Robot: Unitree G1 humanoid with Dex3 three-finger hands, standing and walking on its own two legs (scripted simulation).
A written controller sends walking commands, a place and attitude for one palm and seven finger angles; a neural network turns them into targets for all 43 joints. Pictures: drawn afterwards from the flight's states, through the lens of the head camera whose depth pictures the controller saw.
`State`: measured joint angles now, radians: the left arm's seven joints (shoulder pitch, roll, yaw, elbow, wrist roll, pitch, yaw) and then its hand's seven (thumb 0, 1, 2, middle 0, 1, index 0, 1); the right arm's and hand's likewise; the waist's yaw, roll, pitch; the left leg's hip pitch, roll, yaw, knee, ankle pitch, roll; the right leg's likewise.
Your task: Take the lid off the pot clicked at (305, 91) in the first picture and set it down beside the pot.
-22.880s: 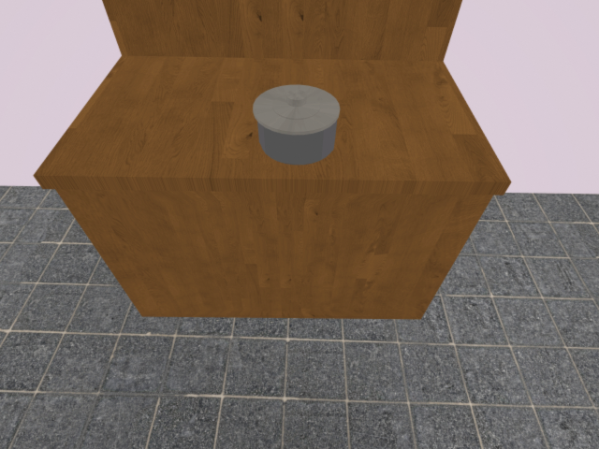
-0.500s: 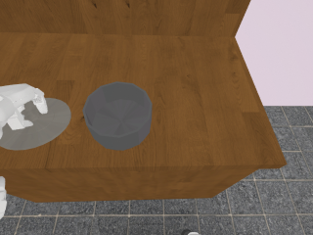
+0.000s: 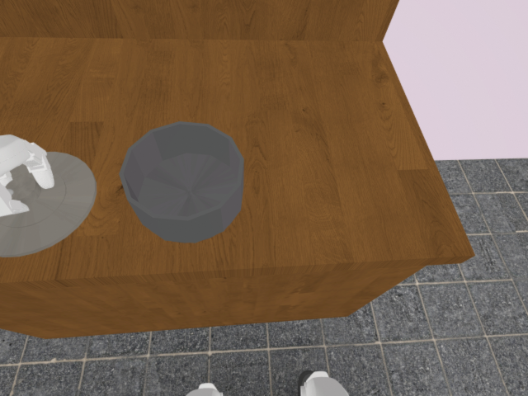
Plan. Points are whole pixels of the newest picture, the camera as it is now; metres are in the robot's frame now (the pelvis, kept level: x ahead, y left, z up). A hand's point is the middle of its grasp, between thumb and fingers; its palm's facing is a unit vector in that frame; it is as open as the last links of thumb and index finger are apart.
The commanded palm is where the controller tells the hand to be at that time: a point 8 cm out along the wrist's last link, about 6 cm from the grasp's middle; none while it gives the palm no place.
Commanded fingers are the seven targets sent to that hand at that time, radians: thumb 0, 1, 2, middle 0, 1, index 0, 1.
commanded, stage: open the fingers wide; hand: left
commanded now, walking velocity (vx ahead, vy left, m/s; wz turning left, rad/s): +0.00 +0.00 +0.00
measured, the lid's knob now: (22, 191) +0.42 +0.36 +0.01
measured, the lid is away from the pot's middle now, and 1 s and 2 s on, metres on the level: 0.25 0.25 0.25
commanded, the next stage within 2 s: raise the empty hand in 1.06 s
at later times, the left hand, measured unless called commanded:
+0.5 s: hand (8, 199) +0.39 +0.36 +0.04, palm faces -0.47 -0.12 -0.87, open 7.7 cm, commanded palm +0.42 +0.36 +0.08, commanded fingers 0.00 0.25 0.62 -0.48 -0.99 -0.48 -0.98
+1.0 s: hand (13, 194) +0.40 +0.36 +0.03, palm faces -0.47 -0.10 -0.88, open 10.8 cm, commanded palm +0.43 +0.35 +0.08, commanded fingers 0.00 0.07 0.48 -0.30 -0.96 -0.30 -0.96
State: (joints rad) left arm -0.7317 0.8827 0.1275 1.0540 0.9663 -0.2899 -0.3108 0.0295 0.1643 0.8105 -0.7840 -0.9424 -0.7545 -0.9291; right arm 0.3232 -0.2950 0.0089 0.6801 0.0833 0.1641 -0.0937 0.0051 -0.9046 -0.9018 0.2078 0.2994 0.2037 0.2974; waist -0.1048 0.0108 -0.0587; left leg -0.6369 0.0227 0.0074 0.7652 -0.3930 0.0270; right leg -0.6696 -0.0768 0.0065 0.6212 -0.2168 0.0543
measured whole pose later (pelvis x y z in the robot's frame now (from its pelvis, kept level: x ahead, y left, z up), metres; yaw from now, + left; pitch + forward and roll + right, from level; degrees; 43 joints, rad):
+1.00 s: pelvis +0.00 +0.01 +0.00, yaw +0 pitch +14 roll -3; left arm -0.69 0.82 0.10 1.00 0.97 -0.27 -0.26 0.00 0.09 0.49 -0.34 -0.98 -0.32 -0.96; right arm 0.31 -0.28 0.01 0.66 0.08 0.18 -0.08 0.00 -0.90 -0.90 0.21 0.30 0.20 0.30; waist -0.09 0.02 -0.06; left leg -0.61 0.01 0.02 0.75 -0.40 0.04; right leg -0.64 -0.09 0.02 0.60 -0.21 0.03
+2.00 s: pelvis +0.01 +0.00 +0.02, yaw +1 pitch +9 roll -2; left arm -0.75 0.83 0.06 0.90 0.93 -0.20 -0.36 0.00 0.06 0.51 -0.32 -0.94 -0.32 -0.94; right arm 0.27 -0.29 0.02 0.66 0.09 0.17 -0.08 0.01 -0.91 -0.90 0.21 0.30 0.20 0.30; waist -0.06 0.03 -0.03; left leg -0.41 0.00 0.00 0.59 -0.34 0.03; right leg -0.44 -0.09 -0.01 0.47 -0.18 0.05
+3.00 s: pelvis +0.01 -0.01 +0.02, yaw +3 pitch +6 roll -1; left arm -0.56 0.83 0.12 0.59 0.84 -0.13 -0.44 0.00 0.06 0.51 -0.32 -0.94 -0.32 -0.94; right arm 0.21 -0.28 0.02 0.62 0.09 0.19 -0.05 0.01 -0.91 -0.90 0.21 0.30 0.20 0.30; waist -0.03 0.05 -0.01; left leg -0.34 0.00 -0.03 0.55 -0.31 0.02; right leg -0.36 -0.10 -0.04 0.44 -0.17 0.06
